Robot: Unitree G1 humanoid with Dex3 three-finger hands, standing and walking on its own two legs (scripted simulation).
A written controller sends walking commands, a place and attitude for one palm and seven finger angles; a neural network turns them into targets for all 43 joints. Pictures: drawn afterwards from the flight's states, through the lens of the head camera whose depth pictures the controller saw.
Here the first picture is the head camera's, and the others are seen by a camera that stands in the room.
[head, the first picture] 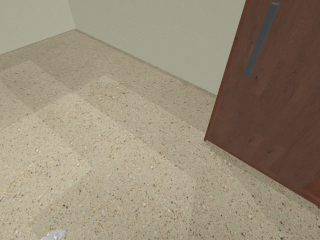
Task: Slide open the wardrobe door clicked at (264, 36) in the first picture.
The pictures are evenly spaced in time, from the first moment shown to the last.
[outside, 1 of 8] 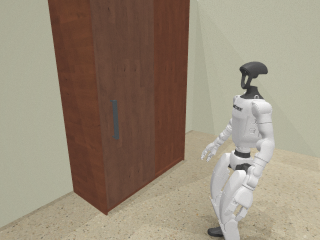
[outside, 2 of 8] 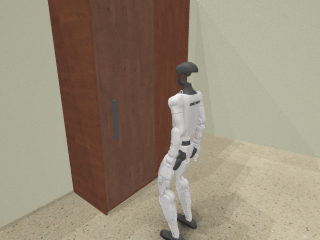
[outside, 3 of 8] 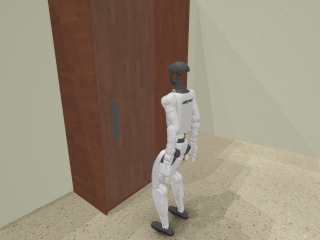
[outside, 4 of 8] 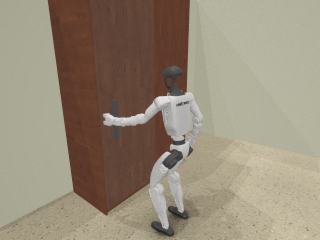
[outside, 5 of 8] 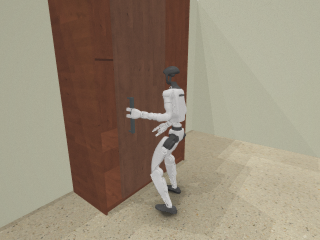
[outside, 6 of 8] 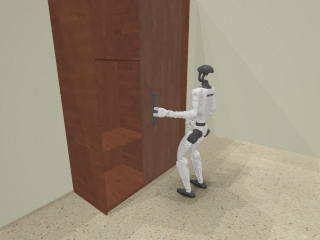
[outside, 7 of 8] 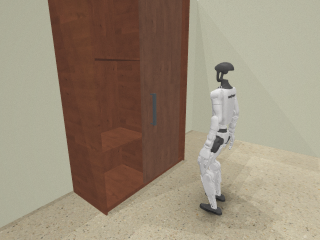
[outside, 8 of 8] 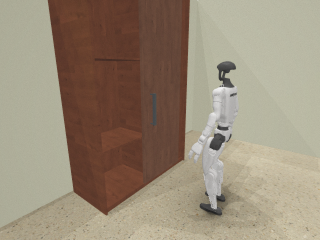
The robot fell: no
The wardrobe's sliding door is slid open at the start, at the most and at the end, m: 0.00 0.49 0.49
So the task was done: yes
